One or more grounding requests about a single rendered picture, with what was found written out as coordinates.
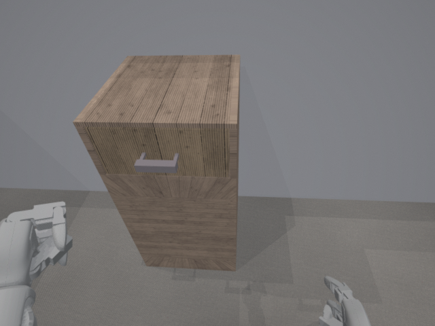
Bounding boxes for cabinet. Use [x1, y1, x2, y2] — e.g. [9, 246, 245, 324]
[73, 55, 240, 272]

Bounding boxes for drawer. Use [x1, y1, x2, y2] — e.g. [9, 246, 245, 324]
[85, 127, 230, 177]

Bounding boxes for right robot hand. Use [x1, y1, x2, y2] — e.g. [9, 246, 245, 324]
[319, 276, 371, 326]

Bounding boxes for left robot hand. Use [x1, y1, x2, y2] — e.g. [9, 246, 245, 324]
[0, 201, 73, 287]

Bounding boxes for handle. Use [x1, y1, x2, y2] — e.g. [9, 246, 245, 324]
[134, 152, 179, 173]

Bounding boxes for left robot forearm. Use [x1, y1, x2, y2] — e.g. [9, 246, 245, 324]
[0, 285, 37, 326]

